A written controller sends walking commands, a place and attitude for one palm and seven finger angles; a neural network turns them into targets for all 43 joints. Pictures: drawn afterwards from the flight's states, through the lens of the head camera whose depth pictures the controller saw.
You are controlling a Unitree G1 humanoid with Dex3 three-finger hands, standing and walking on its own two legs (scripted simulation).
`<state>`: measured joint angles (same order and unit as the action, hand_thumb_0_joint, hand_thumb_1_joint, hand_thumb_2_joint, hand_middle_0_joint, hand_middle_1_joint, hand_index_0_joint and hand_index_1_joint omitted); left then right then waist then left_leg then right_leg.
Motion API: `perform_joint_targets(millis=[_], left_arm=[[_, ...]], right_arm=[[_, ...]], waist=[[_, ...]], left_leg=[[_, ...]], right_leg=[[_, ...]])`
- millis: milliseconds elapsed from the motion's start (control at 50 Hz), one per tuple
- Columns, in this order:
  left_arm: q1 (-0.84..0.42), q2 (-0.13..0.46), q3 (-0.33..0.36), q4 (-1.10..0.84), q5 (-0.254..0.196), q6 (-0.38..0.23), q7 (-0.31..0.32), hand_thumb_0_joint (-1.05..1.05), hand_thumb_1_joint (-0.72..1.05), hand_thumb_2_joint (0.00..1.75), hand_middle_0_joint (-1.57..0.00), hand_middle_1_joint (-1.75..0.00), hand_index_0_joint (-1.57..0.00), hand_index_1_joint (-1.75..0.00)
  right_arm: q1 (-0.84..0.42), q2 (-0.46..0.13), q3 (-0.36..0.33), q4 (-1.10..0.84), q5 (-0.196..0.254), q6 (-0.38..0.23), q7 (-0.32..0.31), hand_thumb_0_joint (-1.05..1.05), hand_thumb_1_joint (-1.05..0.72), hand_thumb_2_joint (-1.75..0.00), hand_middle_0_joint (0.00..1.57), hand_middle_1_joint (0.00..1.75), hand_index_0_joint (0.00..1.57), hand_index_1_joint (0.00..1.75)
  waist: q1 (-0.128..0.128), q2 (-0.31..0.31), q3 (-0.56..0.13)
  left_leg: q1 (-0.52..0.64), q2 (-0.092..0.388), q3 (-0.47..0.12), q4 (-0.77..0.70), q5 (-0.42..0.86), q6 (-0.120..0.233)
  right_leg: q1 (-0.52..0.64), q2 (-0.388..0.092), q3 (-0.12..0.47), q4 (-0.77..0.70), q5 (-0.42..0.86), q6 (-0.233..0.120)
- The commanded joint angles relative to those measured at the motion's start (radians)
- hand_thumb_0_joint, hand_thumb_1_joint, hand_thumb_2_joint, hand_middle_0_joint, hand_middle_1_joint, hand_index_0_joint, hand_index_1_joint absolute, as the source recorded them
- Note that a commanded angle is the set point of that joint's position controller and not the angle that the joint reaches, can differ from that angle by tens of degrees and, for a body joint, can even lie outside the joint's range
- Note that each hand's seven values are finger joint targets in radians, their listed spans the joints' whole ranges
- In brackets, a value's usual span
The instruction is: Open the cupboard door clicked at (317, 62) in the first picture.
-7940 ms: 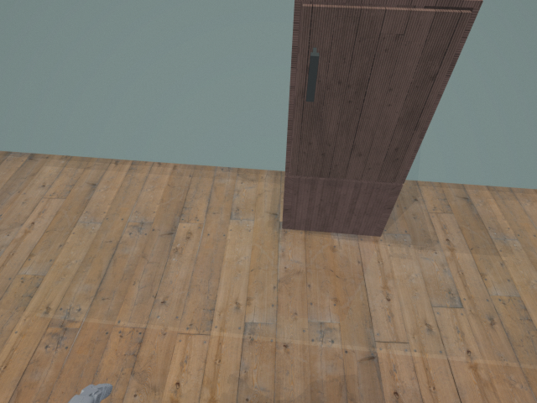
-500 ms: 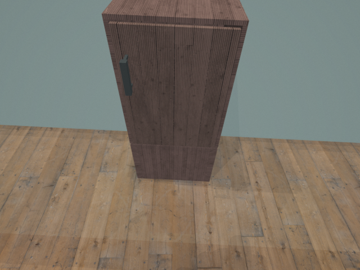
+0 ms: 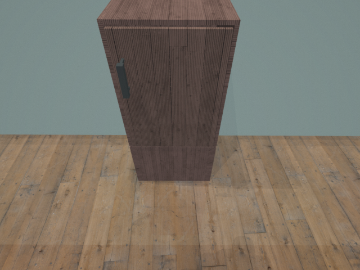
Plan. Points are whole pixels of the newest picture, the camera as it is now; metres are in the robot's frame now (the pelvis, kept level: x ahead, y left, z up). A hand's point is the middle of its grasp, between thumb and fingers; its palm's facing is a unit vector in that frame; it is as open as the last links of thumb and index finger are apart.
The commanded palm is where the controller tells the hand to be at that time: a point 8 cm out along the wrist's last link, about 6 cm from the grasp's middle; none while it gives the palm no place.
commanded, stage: come to a stop and stand still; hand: left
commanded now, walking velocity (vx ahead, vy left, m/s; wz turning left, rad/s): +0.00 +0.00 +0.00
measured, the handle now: (124, 78) +0.74 +0.25 +0.03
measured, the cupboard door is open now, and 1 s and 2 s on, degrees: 0 0 0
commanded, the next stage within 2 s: look again from close up in 0.82 s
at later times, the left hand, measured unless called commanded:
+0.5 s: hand out of the picture +0.03 +0.17 -0.17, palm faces +0.03 -0.98 -0.19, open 7.3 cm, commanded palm none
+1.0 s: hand out of the picture +0.07 +0.18 -0.17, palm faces +0.03 -0.98 -0.21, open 7.3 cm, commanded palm none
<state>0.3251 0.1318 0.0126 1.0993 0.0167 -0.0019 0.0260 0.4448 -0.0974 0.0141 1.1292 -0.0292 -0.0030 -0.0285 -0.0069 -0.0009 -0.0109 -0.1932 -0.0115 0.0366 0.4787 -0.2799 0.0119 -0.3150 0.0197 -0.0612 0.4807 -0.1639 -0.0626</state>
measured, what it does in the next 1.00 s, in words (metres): shifts its weight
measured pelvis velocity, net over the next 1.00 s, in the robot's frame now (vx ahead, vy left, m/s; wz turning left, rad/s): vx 0.07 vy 0.00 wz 0.01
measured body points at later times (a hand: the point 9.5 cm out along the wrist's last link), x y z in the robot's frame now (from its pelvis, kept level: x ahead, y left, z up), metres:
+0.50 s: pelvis +0.04 +0.00 +0.00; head +0.06 -0.01 +0.45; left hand +0.03 +0.22 -0.16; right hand +0.03 -0.19 -0.17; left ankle -0.01 +0.12 -0.74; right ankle +0.06 -0.08 -0.74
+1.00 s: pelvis +0.07 +0.00 +0.00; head +0.09 +0.00 +0.45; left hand +0.07 +0.23 -0.15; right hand +0.05 -0.20 -0.16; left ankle -0.01 +0.12 -0.74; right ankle +0.06 -0.08 -0.74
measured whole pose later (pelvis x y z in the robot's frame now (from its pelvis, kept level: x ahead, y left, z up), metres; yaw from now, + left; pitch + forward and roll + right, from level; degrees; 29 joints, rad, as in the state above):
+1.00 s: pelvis +0.07 +0.00 +0.00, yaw +0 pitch +0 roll +0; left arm 0.26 0.15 0.00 1.13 0.01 -0.02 0.04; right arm 0.30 -0.12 0.02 1.15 -0.02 -0.02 -0.04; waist 0.00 0.01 0.04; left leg -0.07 0.00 0.02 0.40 -0.34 0.00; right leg -0.22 0.03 -0.07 0.47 -0.26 -0.06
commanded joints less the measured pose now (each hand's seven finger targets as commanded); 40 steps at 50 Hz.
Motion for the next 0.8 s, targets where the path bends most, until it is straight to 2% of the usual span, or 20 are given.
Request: perform_joint_targets(millis=[0,60,100,120,240,280,340,480,620,780], left_arm=[[0.045,0.082,0.013,-0.026,-0.005,-0.018,0.004,0.0,0.9,0.9,-0.2,-0.3,-0.2,-0.3],[0.048,0.076,0.009,-0.019,-0.005,-0.021,0.005,0.0,0.9,0.9,-0.2,-0.3,-0.2,-0.3],[0.058,0.072,0.007,-0.012,-0.006,-0.025,0.005,0.0,0.9,0.9,-0.2,-0.3,-0.2,-0.3],[0.057,0.071,0.005,-0.009,-0.006,-0.027,0.006,0.0,0.9,0.9,-0.2,-0.3,-0.2,-0.3],[0.054,0.065,-0.002,0.005,-0.006,-0.032,0.009,0.0,0.9,0.9,-0.2,-0.3,-0.2,-0.3],[0.051,0.066,-0.003,0.008,-0.006,-0.034,0.01,0.0,0.9,0.9,-0.2,-0.3,-0.2,-0.3],[0.053,0.069,-0.003,0.011,-0.005,-0.036,0.011,0.0,0.9,0.9,-0.2,-0.3,-0.2,-0.3],[0.041,0.078,-0.004,0.011,-0.005,-0.037,0.013,0.0,0.9,0.9,-0.2,-0.3,-0.2,-0.3],[0.032,0.092,-0.001,0.006,-0.007,-0.037,0.013,0.0,0.9,0.9,-0.2,-0.3,-0.2,-0.3],[0.017,0.102,0.0,0.004,-0.008,-0.036,0.013,0.0,0.9,0.9,-0.2,-0.3,-0.2,-0.3]], right_arm=[[0.071,-0.059,-0.008,-0.028,0.005,-0.017,-0.009,0.0,-0.9,-0.9,0.2,0.3,0.2,0.3],[0.065,-0.062,-0.006,-0.028,0.008,-0.022,-0.011,0.0,-0.9,-0.9,0.2,0.3,0.2,0.3],[0.06,-0.064,-0.005,-0.028,0.009,-0.026,-0.012,0.0,-0.9,-0.9,0.2,0.3,0.2,0.3],[0.058,-0.065,-0.005,-0.026,0.01,-0.028,-0.013,0.0,-0.9,-0.9,0.2,0.3,0.2,0.3],[0.033,-0.064,-0.003,-0.022,0.016,-0.032,-0.016,0.0,-0.9,-0.9,0.2,0.3,0.2,0.3],[0.027,-0.064,-0.003,-0.02,0.017,-0.035,-0.018,0.0,-0.9,-0.9,0.2,0.3,0.2,0.3],[0.011,-0.071,-0.004,-0.021,0.018,-0.036,-0.02,0.0,-0.9,-0.9,0.2,0.3,0.2,0.3],[-0.016,-0.072,-0.005,-0.01,0.017,-0.033,-0.021,0.0,-0.9,-0.9,0.2,0.3,0.2,0.3],[-0.036,-0.087,-0.007,-0.005,0.017,-0.034,-0.023,0.0,-0.9,-0.9,0.2,0.3,0.2,0.3],[-0.041,-0.093,-0.007,0.001,0.016,-0.031,-0.024,0.0,-0.9,-0.9,0.2,0.3,0.2,0.3]], waist=[[0.01,0.008,0.135],[0.012,0.015,0.125],[0.011,0.001,0.099],[0.009,0.015,0.085],[0.007,-0.011,0.097],[0.006,0.016,0.081],[0.007,-0.002,0.068],[0.007,-0.004,0.083],[0.011,0.007,0.047],[0.011,0.003,0.041]], left_leg=[[-0.179,0.089,-0.101,-0.157,-0.151,0.044],[-0.175,0.098,-0.106,-0.166,-0.131,0.044],[-0.146,0.095,-0.097,-0.153,-0.085,0.043],[-0.125,0.096,-0.09,-0.149,-0.063,0.04],[-0.088,0.102,-0.08,-0.14,0.025,0.034],[-0.067,0.106,-0.077,-0.139,0.064,0.033],[-0.049,0.108,-0.074,-0.129,0.112,0.03],[-0.026,0.107,-0.065,-0.13,0.139,0.026],[0.003,0.112,-0.061,-0.128,0.181,0.022],[0.019,0.114,-0.063,-0.126,0.21,0.019]], right_leg=[[0.039,-0.111,0.172,-0.13,-0.26,-0.002],[0.065,-0.109,0.16,-0.111,-0.201,0.0],[0.08,-0.115,0.166,-0.109,-0.164,-0.002],[0.086,-0.118,0.165,-0.108,-0.142,-0.004],[0.096,-0.12,0.154,-0.094,-0.035,-0.003],[0.111,-0.123,0.15,-0.086,0.013,-0.003],[0.13,-0.122,0.143,-0.069,0.089,-0.002],[0.139,-0.132,0.142,-0.073,0.149,-0.001],[0.178,-0.137,0.133,-0.061,0.214,-0.003],[0.194,-0.141,0.126,-0.055,0.262,-0.007]])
